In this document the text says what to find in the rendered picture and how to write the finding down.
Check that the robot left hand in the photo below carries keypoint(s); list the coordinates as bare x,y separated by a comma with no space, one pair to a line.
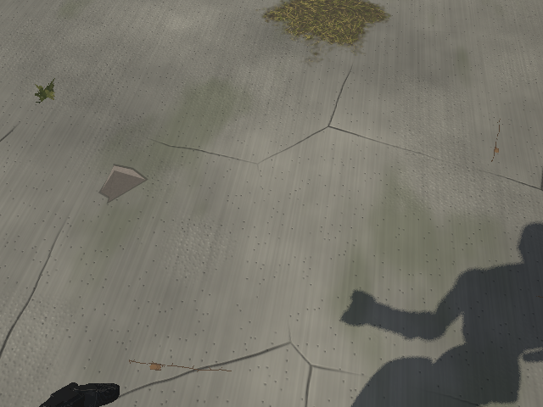
89,395

